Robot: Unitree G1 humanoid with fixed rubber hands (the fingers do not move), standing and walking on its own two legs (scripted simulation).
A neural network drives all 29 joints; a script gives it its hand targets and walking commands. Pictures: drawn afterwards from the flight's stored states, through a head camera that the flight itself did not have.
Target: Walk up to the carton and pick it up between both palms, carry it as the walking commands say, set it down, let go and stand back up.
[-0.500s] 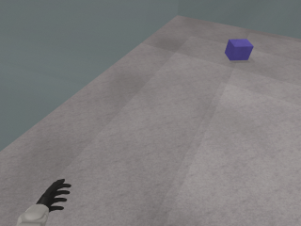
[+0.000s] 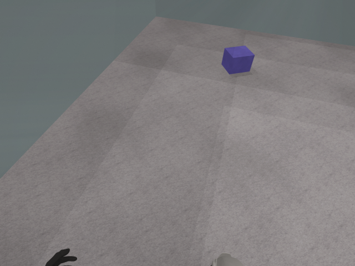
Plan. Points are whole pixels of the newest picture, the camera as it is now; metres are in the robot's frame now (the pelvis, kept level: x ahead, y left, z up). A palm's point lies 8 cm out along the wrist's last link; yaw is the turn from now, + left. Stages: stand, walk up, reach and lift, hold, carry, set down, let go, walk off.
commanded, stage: walk up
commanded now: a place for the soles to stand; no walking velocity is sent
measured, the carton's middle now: (237, 59) +2.12 -0.56 -0.68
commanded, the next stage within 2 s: none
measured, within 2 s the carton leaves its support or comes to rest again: neither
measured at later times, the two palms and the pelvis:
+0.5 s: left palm (109, 167) +0.44 +0.26 -0.15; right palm (316, 175) +0.41 -0.39 -0.10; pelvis +0.35 -0.06 -0.03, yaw -2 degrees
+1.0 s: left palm (163, 83) +0.84 +0.11 -0.09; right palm (323, 125) +0.65 -0.52 -0.12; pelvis +0.65 -0.18 -0.02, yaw -5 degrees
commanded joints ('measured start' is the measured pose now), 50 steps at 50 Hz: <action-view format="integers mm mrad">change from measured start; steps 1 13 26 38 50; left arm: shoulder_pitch -259 24 -57 -179 51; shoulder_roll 131 279 236 144 233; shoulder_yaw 22 79 39 38 73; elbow -152 -178 -225 -159 -200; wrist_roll -13 -36 5 -17 -25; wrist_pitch -33 -55 -72 -38 -74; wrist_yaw -14 90 83 10 96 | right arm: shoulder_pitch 5 -2 167 -3 63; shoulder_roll -277 -224 -360 -273 -194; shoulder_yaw -78 -33 -112 -76 -53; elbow -41 -54 -72 -72 -42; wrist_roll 5 24 21 10 7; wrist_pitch -7 22 14 7 56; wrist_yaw -8 -4 -21 0 7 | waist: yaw -43 56 -86 -19 42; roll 180 -45 139 183 -57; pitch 15 -93 -130 22 -52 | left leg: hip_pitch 53 -577 160 -90 -571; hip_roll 202 88 460 184 86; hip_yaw -74 -339 -1012 -174 -342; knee -248 708 -193 -187 694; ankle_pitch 111 -74 -664 28 -30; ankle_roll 182 35 307 189 28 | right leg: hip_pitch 18 549 -299 134 474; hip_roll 13 -164 82 1 -176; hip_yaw -61 267 148 -67 164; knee -190 -494 554 -186 -528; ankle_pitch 112 -313 -245 117 -291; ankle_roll -12 -273 -57 -14 -243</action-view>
